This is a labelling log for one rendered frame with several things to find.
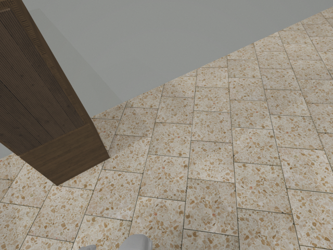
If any cupboard door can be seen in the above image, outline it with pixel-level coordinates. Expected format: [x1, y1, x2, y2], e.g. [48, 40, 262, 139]
[0, 8, 85, 155]

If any robot left thigh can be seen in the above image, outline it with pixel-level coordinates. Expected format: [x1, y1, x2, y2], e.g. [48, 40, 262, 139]
[118, 234, 152, 250]

